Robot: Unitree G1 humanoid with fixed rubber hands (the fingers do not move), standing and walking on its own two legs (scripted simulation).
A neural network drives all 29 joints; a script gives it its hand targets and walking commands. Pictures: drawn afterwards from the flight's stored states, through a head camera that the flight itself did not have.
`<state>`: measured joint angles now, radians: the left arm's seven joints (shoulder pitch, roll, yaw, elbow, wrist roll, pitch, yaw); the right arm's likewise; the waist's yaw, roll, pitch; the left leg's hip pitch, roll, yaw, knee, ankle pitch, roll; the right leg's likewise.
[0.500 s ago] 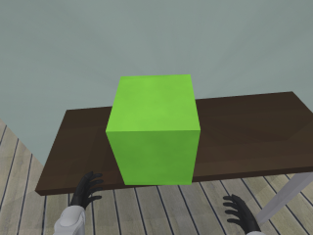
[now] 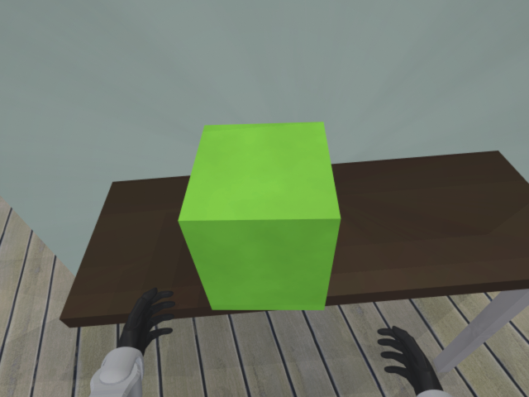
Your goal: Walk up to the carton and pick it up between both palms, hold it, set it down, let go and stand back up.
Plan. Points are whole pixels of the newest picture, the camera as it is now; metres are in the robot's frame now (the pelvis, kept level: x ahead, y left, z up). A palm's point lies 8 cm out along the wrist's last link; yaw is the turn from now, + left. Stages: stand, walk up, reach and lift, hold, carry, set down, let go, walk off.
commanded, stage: let go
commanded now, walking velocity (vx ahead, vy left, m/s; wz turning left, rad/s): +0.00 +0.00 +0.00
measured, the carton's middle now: (265, 219) +0.40 -0.02 +0.05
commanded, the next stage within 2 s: stand in 0.14 s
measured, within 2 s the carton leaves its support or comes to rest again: neither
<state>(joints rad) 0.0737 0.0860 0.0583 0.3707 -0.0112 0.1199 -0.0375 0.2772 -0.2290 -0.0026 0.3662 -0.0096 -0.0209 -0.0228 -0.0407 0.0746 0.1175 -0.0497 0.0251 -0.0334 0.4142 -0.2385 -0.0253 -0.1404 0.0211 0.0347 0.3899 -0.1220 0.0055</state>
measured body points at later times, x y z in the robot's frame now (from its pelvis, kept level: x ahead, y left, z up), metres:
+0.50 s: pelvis -0.02 +0.02 -0.02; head -0.02 +0.07 +0.43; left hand +0.23 +0.21 -0.03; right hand +0.04 -0.27 -0.09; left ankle -0.03 +0.11 -0.74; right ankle +0.03 -0.11 -0.72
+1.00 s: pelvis -0.02 +0.01 -0.02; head -0.01 +0.02 +0.43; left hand +0.23 +0.20 -0.03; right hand +0.07 -0.28 -0.11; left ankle -0.03 +0.11 -0.74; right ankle -0.03 -0.11 -0.74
